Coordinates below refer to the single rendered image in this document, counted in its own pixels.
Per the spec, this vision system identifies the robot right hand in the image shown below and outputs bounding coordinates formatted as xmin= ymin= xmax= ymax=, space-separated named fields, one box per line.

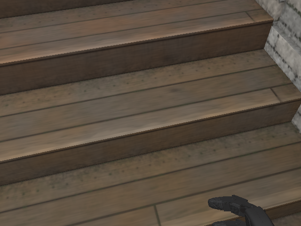
xmin=208 ymin=195 xmax=275 ymax=226

